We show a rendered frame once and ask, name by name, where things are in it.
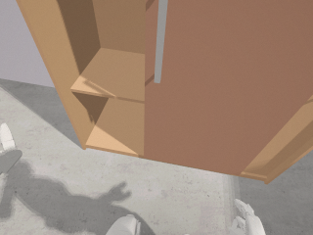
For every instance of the wardrobe door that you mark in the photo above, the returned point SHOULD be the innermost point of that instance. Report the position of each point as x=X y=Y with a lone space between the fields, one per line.
x=297 y=131
x=233 y=73

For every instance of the left robot thigh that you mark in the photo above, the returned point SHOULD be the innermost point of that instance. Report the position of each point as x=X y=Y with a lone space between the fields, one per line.
x=126 y=225

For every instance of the handle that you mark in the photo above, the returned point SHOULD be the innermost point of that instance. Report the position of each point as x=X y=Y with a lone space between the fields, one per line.
x=160 y=34

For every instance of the robot left hand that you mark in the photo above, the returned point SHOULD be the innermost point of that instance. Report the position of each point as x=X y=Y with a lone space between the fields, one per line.
x=10 y=155

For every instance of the robot right hand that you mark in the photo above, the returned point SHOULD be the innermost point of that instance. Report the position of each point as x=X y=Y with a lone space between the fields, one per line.
x=251 y=226

